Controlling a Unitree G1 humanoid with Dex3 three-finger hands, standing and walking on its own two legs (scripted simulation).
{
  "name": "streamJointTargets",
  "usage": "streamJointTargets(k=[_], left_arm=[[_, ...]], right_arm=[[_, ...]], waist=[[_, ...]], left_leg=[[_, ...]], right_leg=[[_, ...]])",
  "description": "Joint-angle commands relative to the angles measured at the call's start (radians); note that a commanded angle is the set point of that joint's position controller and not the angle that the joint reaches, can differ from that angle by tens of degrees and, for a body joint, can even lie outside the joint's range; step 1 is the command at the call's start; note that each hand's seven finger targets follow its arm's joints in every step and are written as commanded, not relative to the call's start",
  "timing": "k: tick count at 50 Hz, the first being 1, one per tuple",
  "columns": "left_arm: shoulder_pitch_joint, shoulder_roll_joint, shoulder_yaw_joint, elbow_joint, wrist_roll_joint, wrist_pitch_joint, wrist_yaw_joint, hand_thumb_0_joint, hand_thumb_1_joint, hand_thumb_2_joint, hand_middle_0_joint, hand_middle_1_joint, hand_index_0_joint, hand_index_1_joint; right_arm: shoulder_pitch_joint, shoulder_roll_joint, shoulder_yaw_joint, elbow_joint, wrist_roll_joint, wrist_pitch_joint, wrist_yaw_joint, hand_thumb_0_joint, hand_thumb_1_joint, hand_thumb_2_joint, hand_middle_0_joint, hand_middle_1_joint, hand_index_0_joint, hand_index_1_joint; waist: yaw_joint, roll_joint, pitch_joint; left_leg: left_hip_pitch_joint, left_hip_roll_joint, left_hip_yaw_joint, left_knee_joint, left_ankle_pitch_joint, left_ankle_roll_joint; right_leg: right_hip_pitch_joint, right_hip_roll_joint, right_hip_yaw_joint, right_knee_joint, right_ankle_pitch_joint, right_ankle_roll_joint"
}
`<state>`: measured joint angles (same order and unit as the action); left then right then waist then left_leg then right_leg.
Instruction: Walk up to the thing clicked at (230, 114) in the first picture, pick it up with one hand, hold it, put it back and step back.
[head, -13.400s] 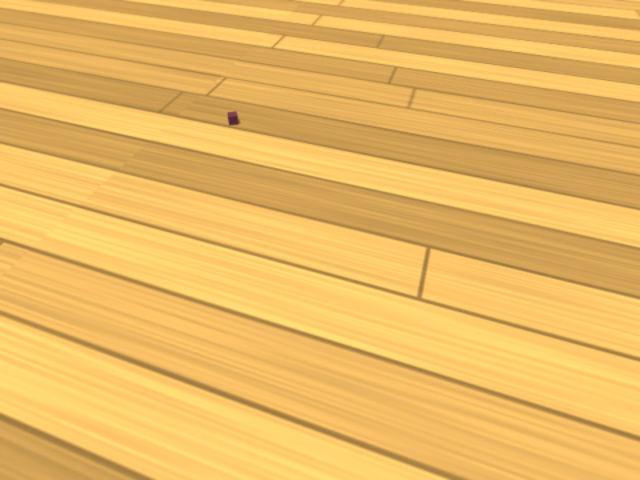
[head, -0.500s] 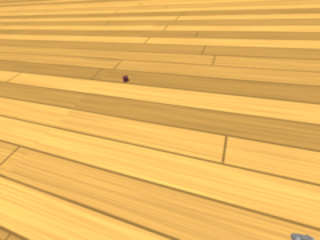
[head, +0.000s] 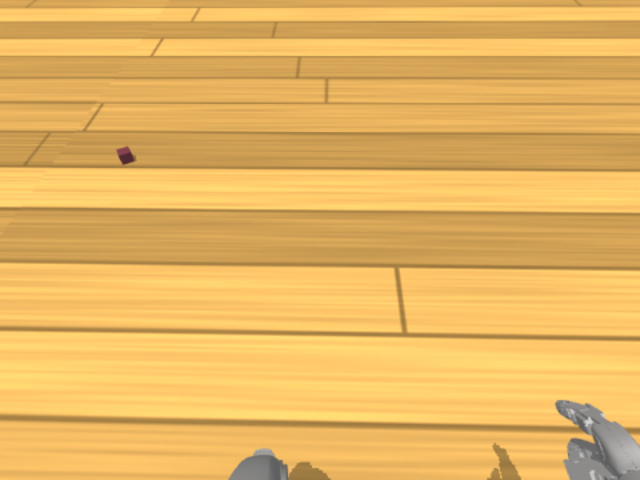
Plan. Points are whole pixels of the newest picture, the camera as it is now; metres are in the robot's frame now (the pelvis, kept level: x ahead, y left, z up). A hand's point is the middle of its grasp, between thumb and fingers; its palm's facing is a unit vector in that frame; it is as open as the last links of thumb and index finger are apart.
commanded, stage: walk up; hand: left
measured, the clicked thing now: (125, 155) +1.55 +0.94 -0.70
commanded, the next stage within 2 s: none
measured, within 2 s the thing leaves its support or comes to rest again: neither
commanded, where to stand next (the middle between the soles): +1.18 +1.15 m, yaw -62 degrees
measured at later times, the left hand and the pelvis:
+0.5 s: hand (111, 254) +0.49 +0.39 -0.08, palm faces -0.20 -0.80 -0.57, open 7.4 cm; pelvis +0.28 +0.12 +0.01, yaw -15 degrees
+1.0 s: hand (92, 168) +0.75 +0.53 -0.10, palm faces -0.49 -0.67 -0.56, open 7.4 cm; pelvis +0.53 +0.30 +0.02, yaw -30 degrees
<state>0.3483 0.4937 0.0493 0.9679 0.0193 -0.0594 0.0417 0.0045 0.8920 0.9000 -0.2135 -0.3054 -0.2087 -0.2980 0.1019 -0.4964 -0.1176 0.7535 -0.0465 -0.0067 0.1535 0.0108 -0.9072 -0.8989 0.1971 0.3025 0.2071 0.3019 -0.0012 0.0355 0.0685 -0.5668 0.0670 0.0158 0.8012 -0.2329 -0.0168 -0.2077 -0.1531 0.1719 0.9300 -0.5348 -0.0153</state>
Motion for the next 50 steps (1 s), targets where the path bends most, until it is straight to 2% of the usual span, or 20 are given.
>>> streamJointTargets(k=[1, 4, 10, 15, 18, 19, 20, 21, 22, 23, 25, 28, 32, 35, 36, 37, 38, 42, 47, 50], left_arm=[[0.039, 0.221, 0.030, -0.085, -0.035, -0.043, 0.020, 0.000, 0.900, 0.900, -0.200, -0.300, -0.200, -0.300], [0.040, 0.274, 0.070, -0.030, -0.049, -0.015, -0.010, 0.000, 0.900, 0.900, -0.200, -0.300, -0.200, -0.300], [-0.129, 0.222, 0.070, -0.120, -0.035, 0.016, -0.037, 0.000, 0.900, 0.900, -0.200, -0.300, -0.200, -0.300], [-0.180, 0.191, 0.070, -0.149, -0.045, 0.020, -0.041, 0.000, 0.900, 0.900, -0.200, -0.300, -0.200, -0.300], [0.235, 0.244, 0.113, -0.067, -0.041, 0.024, -0.002, 0.000, 0.900, 0.900, -0.200, -0.300, -0.200, -0.300], [0.338, 0.277, 0.139, -0.040, -0.037, 0.026, 0.027, 0.000, 0.900, 0.900, -0.200, -0.300, -0.200, -0.300], [0.248, 0.328, 0.152, -0.099, -0.026, 0.024, 0.057, 0.000, 0.900, 0.900, -0.200, -0.300, -0.200, -0.300], [0.084, 0.351, 0.138, -0.170, -0.046, 0.018, 0.079, 0.000, 0.900, 0.900, -0.200, -0.300, -0.200, -0.300], [0.034, 0.345, 0.125, -0.206, -0.058, 0.006, 0.092, 0.000, 0.900, 0.900, -0.200, -0.300, -0.200, -0.300], [0.009, 0.322, 0.103, -0.208, -0.063, -0.011, 0.095, 0.000, 0.900, 0.900, -0.200, -0.300, -0.200, -0.300], [-0.093, 0.296, 0.102, -0.212, -0.032, -0.039, 0.088, 0.000, 0.900, 0.900, -0.200, -0.300, -0.200, -0.300], [-0.131, 0.310, 0.103, -0.203, -0.001, -0.071, 0.065, 0.000, 0.900, 0.900, -0.200, -0.300, -0.200, -0.300], [-0.130, 0.369, 0.124, -0.180, 0.022, -0.057, 0.064, 0.000, 0.900, 0.900, -0.200, -0.300, -0.200, -0.300], [-0.185, 0.298, 0.106, -0.169, 0.031, -0.036, 0.066, 0.000, 0.900, 0.900, -0.200, -0.300, -0.200, -0.300], [-0.148, 0.197, 0.079, -0.165, 0.030, -0.027, 0.068, 0.000, 0.900, 0.900, -0.200, -0.300, -0.200, -0.300], [-0.131, 0.114, 0.056, -0.179, 0.007, -0.023, 0.073, 0.000, 0.900, 0.900, -0.200, -0.300, -0.200, -0.300], [-0.072, 0.135, 0.047, -0.154, -0.001, -0.034, 0.091, 0.000, 0.900, 0.900, -0.200, -0.300, -0.200, -0.300], [0.019, 0.228, 0.073, -0.017, -0.036, -0.030, 0.067, 0.000, 0.900, 0.900, -0.200, -0.300, -0.200, -0.300], [0.043, 0.163, 0.058, -0.026, -0.031, -0.023, 0.060, 0.000, 0.900, 0.900, -0.200, -0.300, -0.200, -0.300], [0.280, 0.230, 0.109, 0.022, -0.010, -0.026, 0.084, 0.000, 0.900, 0.900, -0.200, -0.300, -0.200, -0.300]], right_arm=[[-0.010, -0.303, -0.100, -0.092, 0.035, -0.022, -0.063, 0.000, -0.900, -0.900, 0.200, 0.300, 0.200, 0.300], [0.016, -0.184, -0.067, -0.072, 0.011, -0.026, -0.062, 0.000, -0.900, -0.900, 0.200, 0.300, 0.200, 0.300], [0.068, -0.180, -0.066, -0.097, 0.002, -0.022, -0.054, 0.000, -0.900, -0.900, 0.200, 0.300, 0.200, 0.300], [0.104, -0.159, -0.068, -0.123, -0.014, -0.004, -0.049, 0.000, -0.900, -0.900, 0.200, 0.300, 0.200, 0.300], [0.002, -0.181, -0.076, -0.182, -0.017, -0.009, -0.076, 0.000, -0.900, -0.900, 0.200, 0.300, 0.200, 0.300], [0.048, -0.131, -0.052, -0.185, -0.020, -0.009, -0.084, 0.000, -0.900, -0.900, 0.200, 0.300, 0.200, 0.300], [0.119, -0.107, -0.033, -0.197, -0.026, -0.006, -0.086, 0.000, -0.900, -0.900, 0.200, 0.300, 0.200, 0.300], [0.137, -0.207, -0.061, -0.194, -0.012, 0.013, -0.091, 0.000, -0.900, -0.900, 0.200, 0.300, 0.200, 0.300], [0.066, -0.236, -0.064, -0.196, -0.009, 0.015, -0.091, 0.000, -0.900, -0.900, 0.200, 0.300, 0.200, 0.300], [0.047, -0.233, -0.063, -0.193, -0.023, 0.010, -0.089, 0.000, -0.900, -0.900, 0.200, 0.300, 0.200, 0.300], [0.118, -0.207, -0.049, -0.160, -0.016, 0.023, -0.067, 0.000, -0.900, -0.900, 0.200, 0.300, 0.200, 0.300], [0.174, -0.170, -0.044, -0.130, -0.008, 0.041, -0.025, 0.000, -0.900, -0.900, 0.200, 0.300, 0.200, 0.300], [0.115, -0.150, -0.054, -0.130, -0.002, 0.062, 0.002, 0.000, -0.900, -0.900, 0.200, 0.300, 0.200, 0.300], [0.307, -0.171, -0.085, -0.049, -0.014, 0.049, -0.023, 0.000, -0.900, -0.900, 0.200, 0.300, 0.200, 0.300], [0.390, -0.228, -0.102, -0.028, -0.033, 0.037, -0.039, 0.000, -0.900, -0.900, 0.200, 0.300, 0.200, 0.300], [0.329, -0.297, -0.102, -0.056, -0.033, 0.018, -0.058, 0.000, -0.900, -0.900, 0.200, 0.300, 0.200, 0.300], [0.220, -0.366, -0.117, -0.072, -0.004, 0.012, -0.076, 0.000, -0.900, -0.900, 0.200, 0.300, 0.200, 0.300], [0.071, -0.200, -0.063, -0.101, -0.018, 0.013, -0.102, 0.000, -0.900, -0.900, 0.200, 0.300, 0.200, 0.300], [0.069, -0.152, -0.037, -0.119, -0.038, 0.021, -0.104, 0.000, -0.900, -0.900, 0.200, 0.300, 0.200, 0.300], [-0.035, -0.118, -0.019, -0.176, -0.020, 0.034, -0.088, 0.000, -0.900, -0.900, 0.200, 0.300, 0.200, 0.300]], waist=[[-0.044, 0.171, -0.152], [-0.039, 0.194, -0.144], [-0.081, 0.101, -0.021], [-0.097, -0.016, 0.000], [0.157, -0.081, -0.195], [0.202, -0.262, -0.227], [0.130, -0.273, -0.257], [0.060, -0.090, -0.264], [0.055, 0.045, -0.195], [0.026, 0.130, -0.137], [-0.067, 0.025, -0.078], [-0.093, -0.145, -0.061], [-0.090, -0.215, -0.056], [-0.213, -0.028, -0.106], [-0.264, 0.236, -0.115], [-0.206, 0.423, -0.059], [-0.126, 0.415, -0.106], [-0.056, 0.238, -0.086], [-0.063, 0.173, -0.119], [0.104, -0.050, -0.195]], left_leg=[[0.445, 0.317, -0.578, -0.650, -0.604, 0.101], [0.408, 0.175, -0.222, -0.534, -0.315, 0.101], [0.424, 0.235, -0.123, -0.628, -0.233, 0.145], [0.376, 0.121, 0.081, -0.556, 0.021, 0.013], [0.158, 0.031, 0.211, 0.043, 0.720, -0.115], [-0.110, -0.028, 0.127, 0.357, 0.072, -0.107], [-0.352, -0.052, 0.003, 0.595, -0.420, -0.123], [-0.361, -0.004, -0.230, 0.764, -0.352, -0.126], [-0.353, 0.045, -0.262, 0.788, -0.281, -0.097], [-0.316, 0.076, -0.246, 0.680, -0.189, -0.067], [-0.200, 0.088, -0.215, 0.475, -0.109, -0.004], [-0.005, 0.058, -0.094, 0.269, -0.066, 0.009], [0.168, 0.087, -0.031, 0.129, 0.015, 0.012], [0.479, -0.017, 0.069, -0.021, -0.102, 0.015], [0.527, 0.040, -0.080, -0.235, -0.305, 0.042], [0.469, 0.255, -0.483, -0.487, -0.287, 0.096], [0.454, 0.344, -0.684, -0.561, -0.308, 0.191], [0.360, 0.209, -0.256, -0.346, -0.052, 0.218], [0.333, 0.239, -0.154, -0.291, 0.291, 0.277], [0.011, 0.086, 0.080, 0.080, 0.301, 0.124]], right_leg=[[-0.556, 0.050, -0.069, 0.467, 0.207, -0.082], [-0.444, 0.009, -0.149, 0.226, 0.259, -0.018], [-0.461, -0.001, -0.214, -0.034, 0.285, 0.002], [-0.256, 0.071, -0.352, -0.217, 0.388, -0.016], [0.356, 0.157, -0.431, -0.407, 0.360, -0.065], [0.574, 0.013, -0.182, -0.431, 0.338, -0.117], [0.628, -0.264, 0.232, -0.428, 0.185, -0.242], [0.445, -0.427, 0.559, -0.582, -0.004, -0.362], [0.330, -0.412, 0.518, -0.627, -0.015, -0.388], [0.205, -0.336, 0.384, -0.597, 0.122, -0.338], [0.013, -0.191, 0.133, -0.544, 0.253, -0.213], [-0.226, -0.092, -0.083, -0.495, 0.453, -0.174], [-0.421, -0.089, -0.056, -0.530, -0.033, -0.178], [-0.581, 0.007, -0.176, -0.213, 0.013, -0.111], [-0.655, 0.117, -0.268, 0.137, 0.037, -0.066], [-0.777, 0.225, -0.235, 0.343, -0.102, -0.044], [-0.750, 0.154, -0.126, 0.456, -0.049, -0.079], [-0.582, 0.045, -0.190, 0.272, 0.111, -0.038], [-0.340, 0.051, -0.240, -0.037, 0.166, -0.037], [0.221, 0.089, -0.231, -0.391, 0.429, -0.046]])
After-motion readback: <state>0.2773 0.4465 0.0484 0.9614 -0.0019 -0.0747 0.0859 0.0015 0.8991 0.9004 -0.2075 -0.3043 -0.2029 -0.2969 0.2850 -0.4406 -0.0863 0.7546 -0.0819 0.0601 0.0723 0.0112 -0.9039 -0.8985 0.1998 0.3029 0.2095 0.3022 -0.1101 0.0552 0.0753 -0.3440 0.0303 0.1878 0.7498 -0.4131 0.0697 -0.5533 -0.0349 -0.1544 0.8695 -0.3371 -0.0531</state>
